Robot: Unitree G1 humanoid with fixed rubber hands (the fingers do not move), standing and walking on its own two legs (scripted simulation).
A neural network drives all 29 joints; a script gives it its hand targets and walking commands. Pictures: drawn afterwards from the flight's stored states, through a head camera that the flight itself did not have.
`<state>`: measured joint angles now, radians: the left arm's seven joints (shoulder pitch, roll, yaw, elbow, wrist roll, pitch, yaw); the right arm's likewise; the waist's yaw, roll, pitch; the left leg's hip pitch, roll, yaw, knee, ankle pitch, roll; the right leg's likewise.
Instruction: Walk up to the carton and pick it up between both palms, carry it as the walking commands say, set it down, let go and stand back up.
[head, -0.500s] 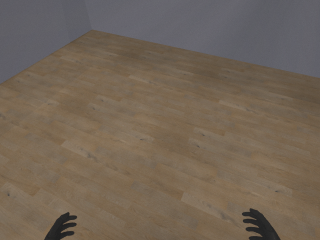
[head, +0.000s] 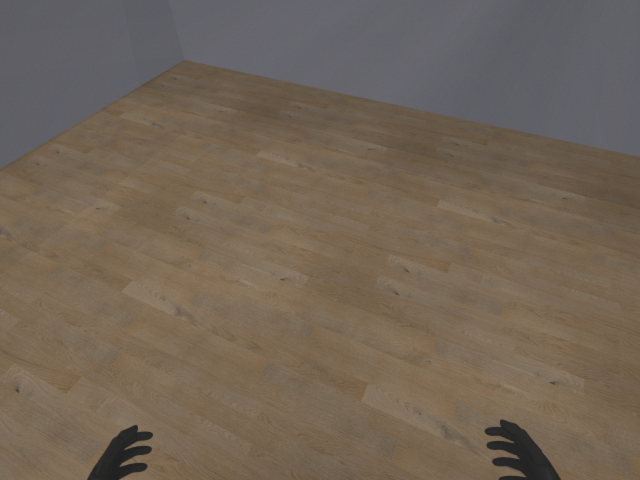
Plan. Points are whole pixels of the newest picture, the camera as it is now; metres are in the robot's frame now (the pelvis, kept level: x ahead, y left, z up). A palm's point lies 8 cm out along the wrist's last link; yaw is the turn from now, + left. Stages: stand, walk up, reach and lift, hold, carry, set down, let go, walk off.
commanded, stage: walk up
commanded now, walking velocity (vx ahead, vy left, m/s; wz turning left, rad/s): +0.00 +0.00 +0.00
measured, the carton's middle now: out of the picture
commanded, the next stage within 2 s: none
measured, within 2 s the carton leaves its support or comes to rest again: neither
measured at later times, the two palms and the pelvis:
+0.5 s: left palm out of the picture +0.06 +0.34 -0.08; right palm out of the picture +0.10 -0.20 -0.09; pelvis -0.03 +0.05 +0.01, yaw +10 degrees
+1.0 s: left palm out of the picture -0.03 +0.31 -0.05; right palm out of the picture +0.10 -0.21 -0.11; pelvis -0.06 +0.01 +0.02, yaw +21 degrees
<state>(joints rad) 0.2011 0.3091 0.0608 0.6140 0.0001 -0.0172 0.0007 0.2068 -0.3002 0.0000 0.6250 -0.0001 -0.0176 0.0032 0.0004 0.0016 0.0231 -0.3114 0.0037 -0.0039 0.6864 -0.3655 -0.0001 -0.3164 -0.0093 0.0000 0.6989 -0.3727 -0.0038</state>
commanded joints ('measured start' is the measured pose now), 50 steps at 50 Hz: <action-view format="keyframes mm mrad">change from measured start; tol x32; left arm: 1 -64 231 54 -1 21 -53 6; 50 -24 111 11 13 23 54 32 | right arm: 1 -33 -226 -79 9 -14 -48 -8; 50 30 -101 -60 84 -17 100 24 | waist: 1 8 20 -99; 12 -20 -234 0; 18 -93 322 4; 34 -38 307 -71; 39 15 -236 -34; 50 27 -133 -41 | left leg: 1 56 94 -57 -84 347 71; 7 -158 23 -34 60 391 -1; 12 -173 27 60 207 -246 -11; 17 156 290 -494 -394 552 171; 34 -24 131 -459 -429 289 146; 37 -194 53 -409 -370 38 55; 41 -221 -37 -23 480 -133 -50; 50 -262 27 42 330 -49 -90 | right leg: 1 61 -93 111 -134 328 -59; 9 246 -392 164 -219 726 -156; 20 -277 -61 52 420 -168 47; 36 246 60 -20 -251 16 40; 40 93 -448 351 -579 -202 -114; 50 239 -297 29 -420 148 -101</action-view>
